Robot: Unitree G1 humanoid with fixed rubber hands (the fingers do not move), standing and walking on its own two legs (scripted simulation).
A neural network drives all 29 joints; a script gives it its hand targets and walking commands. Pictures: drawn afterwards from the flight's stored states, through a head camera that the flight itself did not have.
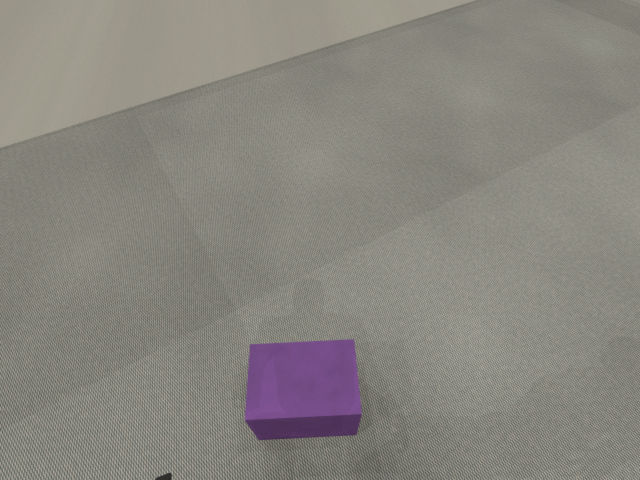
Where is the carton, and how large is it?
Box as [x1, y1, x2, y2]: [245, 339, 361, 439]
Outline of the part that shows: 353,339 250,344 245,420 258,439 356,434 361,411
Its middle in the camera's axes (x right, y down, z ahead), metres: -0.04 +0.44 +1.08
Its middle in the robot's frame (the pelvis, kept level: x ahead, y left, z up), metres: +0.41 +0.05 -0.65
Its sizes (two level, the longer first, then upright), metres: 0.282 0.190 0.238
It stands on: the floor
